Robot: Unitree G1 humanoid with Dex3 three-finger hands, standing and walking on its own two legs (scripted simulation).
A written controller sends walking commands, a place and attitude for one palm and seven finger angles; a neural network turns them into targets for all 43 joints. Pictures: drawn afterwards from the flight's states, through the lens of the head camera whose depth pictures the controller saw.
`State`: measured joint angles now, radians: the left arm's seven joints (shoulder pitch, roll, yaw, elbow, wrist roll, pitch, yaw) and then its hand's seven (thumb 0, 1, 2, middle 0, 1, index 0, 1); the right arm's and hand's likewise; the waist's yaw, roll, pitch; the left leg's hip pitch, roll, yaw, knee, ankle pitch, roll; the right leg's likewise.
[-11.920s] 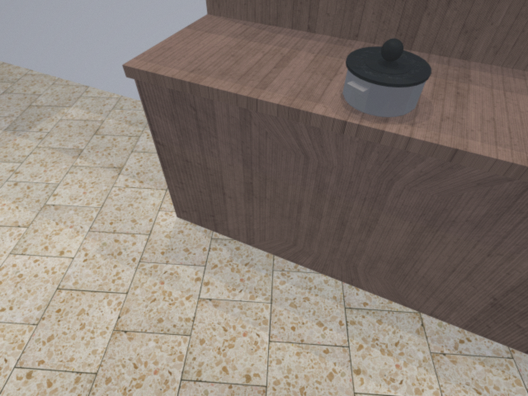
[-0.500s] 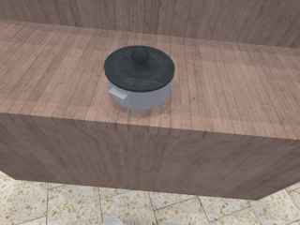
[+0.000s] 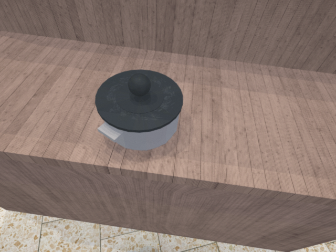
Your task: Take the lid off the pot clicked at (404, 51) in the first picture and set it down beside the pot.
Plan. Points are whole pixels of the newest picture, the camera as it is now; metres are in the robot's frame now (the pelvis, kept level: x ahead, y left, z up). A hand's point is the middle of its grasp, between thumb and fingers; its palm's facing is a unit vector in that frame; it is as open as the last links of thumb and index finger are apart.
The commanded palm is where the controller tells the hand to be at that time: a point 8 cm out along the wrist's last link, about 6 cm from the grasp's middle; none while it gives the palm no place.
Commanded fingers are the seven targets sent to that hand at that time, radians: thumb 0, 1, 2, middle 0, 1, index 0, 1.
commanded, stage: come to a stop and stand still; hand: left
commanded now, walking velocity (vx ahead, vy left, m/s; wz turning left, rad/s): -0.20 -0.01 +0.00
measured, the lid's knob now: (139, 84) +0.43 +0.12 +0.16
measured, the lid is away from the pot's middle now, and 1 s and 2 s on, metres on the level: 0.00 0.00 0.00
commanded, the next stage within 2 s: look again from close up in 0.84 s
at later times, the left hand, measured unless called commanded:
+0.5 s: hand out of the picture +0.01 +0.19 -0.17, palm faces +0.05 -0.98 -0.19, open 7.4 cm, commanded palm none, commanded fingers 0.00 0.90 0.90 -0.20 -0.30 -0.20 -0.30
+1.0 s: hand out of the picture -0.10 +0.19 -0.16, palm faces +0.05 -0.97 -0.22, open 7.4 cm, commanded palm none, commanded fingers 0.00 0.90 0.90 -0.20 -0.30 -0.20 -0.30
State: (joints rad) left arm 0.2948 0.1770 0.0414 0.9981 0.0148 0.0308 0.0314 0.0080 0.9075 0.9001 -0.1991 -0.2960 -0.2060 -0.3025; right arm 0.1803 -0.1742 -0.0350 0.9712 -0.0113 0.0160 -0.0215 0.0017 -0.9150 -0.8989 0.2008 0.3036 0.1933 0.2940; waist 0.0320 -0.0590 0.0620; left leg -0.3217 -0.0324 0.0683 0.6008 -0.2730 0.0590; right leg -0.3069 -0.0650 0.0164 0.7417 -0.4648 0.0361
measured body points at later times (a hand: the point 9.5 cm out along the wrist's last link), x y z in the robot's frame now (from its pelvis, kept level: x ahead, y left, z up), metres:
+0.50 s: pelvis -0.04 +0.00 +0.00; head -0.02 +0.02 +0.45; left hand +0.01 +0.24 -0.16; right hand +0.01 -0.24 -0.14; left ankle -0.02 +0.11 -0.73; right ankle -0.05 -0.14 -0.73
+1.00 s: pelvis -0.06 +0.01 +0.01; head -0.07 +0.01 +0.46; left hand -0.10 +0.24 -0.15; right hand -0.05 -0.21 -0.15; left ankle -0.02 +0.11 -0.73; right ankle -0.05 -0.14 -0.73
